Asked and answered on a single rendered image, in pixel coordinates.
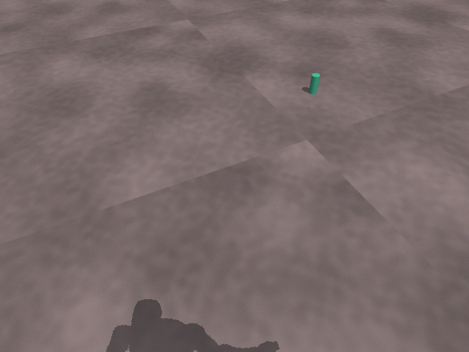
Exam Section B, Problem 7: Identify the can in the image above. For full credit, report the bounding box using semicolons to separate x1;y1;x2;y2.
309;73;320;95

